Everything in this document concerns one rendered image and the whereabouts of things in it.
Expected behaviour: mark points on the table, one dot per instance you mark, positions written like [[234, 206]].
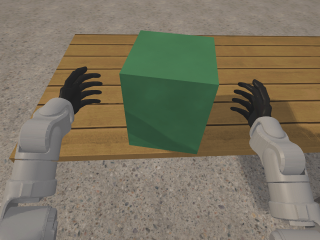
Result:
[[288, 66]]

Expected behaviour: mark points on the left robot upper arm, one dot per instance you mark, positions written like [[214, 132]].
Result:
[[29, 223]]

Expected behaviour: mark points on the carton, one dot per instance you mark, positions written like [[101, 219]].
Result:
[[169, 82]]

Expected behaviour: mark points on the robot left forearm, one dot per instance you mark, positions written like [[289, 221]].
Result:
[[37, 153]]

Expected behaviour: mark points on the right robot upper arm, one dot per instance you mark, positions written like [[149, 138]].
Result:
[[294, 234]]

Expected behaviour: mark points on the robot right hand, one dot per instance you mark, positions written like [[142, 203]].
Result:
[[259, 105]]

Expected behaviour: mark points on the robot left hand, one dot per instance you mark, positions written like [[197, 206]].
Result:
[[74, 86]]

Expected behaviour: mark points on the robot right forearm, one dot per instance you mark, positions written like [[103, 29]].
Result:
[[291, 198]]

